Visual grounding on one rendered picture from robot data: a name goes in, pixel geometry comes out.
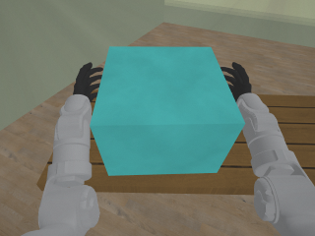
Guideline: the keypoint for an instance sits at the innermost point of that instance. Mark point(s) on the carton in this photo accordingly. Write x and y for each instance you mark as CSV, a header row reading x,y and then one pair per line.
x,y
164,110

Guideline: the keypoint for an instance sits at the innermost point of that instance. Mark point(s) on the right robot upper arm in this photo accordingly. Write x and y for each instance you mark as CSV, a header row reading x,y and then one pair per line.
x,y
288,202

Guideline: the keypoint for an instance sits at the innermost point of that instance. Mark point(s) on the table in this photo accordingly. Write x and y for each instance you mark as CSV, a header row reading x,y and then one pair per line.
x,y
296,119

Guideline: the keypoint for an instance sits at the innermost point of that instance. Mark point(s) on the left robot upper arm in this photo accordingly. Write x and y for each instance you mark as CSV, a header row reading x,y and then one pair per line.
x,y
69,211

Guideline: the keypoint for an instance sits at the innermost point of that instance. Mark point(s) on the left robot hand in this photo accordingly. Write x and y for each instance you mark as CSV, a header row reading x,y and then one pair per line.
x,y
83,81

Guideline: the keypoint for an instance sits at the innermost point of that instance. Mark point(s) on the left robot forearm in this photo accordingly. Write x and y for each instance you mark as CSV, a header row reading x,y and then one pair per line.
x,y
71,146

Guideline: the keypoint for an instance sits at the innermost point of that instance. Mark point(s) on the right robot hand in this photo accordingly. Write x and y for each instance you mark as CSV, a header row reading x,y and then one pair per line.
x,y
240,80

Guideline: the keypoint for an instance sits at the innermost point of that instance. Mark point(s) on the right robot forearm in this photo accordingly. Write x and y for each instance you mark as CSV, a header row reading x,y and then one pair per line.
x,y
264,138

